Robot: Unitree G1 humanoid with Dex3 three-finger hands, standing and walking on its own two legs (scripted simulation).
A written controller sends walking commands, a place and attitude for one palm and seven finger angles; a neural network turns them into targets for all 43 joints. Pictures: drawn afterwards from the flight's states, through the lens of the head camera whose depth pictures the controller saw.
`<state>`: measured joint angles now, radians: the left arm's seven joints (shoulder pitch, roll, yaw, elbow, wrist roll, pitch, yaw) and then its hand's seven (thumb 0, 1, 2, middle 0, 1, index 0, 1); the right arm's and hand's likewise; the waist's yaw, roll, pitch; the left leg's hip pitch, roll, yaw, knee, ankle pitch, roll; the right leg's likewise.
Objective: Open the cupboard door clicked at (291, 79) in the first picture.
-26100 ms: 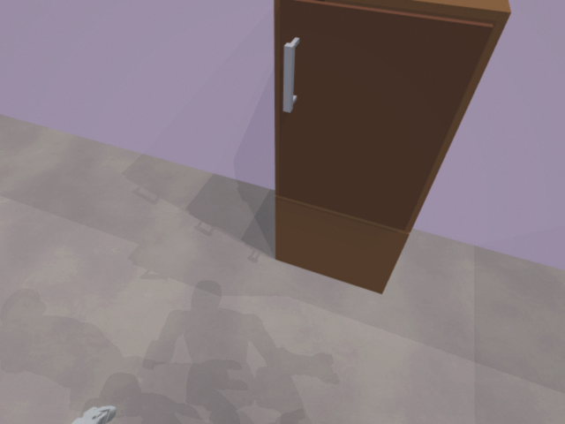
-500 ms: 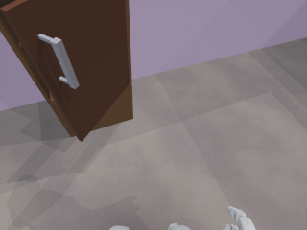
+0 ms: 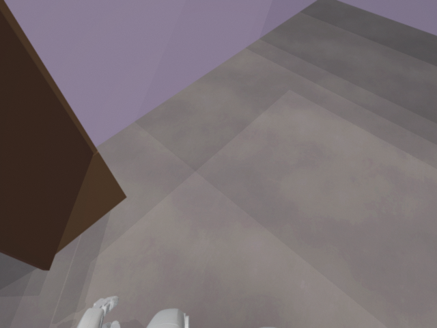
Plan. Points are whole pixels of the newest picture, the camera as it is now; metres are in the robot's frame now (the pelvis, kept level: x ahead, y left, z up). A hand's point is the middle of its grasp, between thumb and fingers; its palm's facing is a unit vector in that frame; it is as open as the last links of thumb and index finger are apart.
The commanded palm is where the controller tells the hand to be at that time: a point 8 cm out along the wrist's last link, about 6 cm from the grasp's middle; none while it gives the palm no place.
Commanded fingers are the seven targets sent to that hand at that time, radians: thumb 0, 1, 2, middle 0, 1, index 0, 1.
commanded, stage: walk to a spot facing it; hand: left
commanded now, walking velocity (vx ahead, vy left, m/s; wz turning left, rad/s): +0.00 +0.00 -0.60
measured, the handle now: out of the picture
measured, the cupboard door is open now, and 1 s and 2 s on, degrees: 41 41 41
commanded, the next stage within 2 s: turn to face it in 1.74 s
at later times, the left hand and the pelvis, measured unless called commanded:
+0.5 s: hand (137, 292) +0.20 +0.18 -0.15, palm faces -0.31 -0.93 -0.20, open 7.4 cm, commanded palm none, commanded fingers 0.00 0.90 0.90 -0.20 -0.30 -0.20 -0.30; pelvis +0.05 +0.02 +0.01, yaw -18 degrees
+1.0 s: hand (175, 240) +0.32 +0.12 -0.19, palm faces -0.51 -0.84 -0.16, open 7.4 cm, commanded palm none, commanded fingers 0.00 0.90 0.90 -0.20 -0.30 -0.20 -0.30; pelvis +0.22 -0.04 -0.01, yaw -35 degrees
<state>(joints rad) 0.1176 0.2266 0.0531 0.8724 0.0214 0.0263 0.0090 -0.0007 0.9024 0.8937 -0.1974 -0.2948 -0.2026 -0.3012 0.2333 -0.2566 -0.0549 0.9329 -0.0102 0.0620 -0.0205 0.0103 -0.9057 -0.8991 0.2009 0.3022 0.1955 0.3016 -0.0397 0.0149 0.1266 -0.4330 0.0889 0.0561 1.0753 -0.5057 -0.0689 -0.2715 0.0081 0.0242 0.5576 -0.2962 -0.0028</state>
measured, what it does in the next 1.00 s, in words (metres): walks ahead, turning right: left foot, then right foot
